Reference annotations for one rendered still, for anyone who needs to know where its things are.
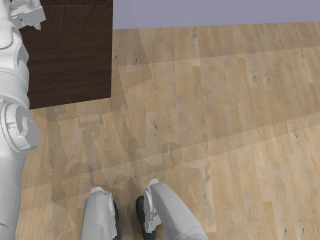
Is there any left robot upper arm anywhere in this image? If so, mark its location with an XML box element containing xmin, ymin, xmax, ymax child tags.
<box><xmin>0</xmin><ymin>102</ymin><xmax>39</xmax><ymax>240</ymax></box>

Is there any robot left thigh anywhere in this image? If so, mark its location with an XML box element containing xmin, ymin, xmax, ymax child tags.
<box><xmin>79</xmin><ymin>190</ymin><xmax>115</xmax><ymax>240</ymax></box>

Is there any cabinet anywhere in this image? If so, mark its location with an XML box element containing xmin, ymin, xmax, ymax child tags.
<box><xmin>18</xmin><ymin>0</ymin><xmax>113</xmax><ymax>110</ymax></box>

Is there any robot left hand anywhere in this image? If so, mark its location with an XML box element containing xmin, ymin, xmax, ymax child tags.
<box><xmin>0</xmin><ymin>0</ymin><xmax>46</xmax><ymax>30</ymax></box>

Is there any robot right foot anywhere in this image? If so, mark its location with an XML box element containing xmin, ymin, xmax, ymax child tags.
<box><xmin>135</xmin><ymin>196</ymin><xmax>157</xmax><ymax>240</ymax></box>

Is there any robot left forearm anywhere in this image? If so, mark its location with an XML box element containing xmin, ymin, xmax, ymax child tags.
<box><xmin>0</xmin><ymin>19</ymin><xmax>30</xmax><ymax>112</ymax></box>

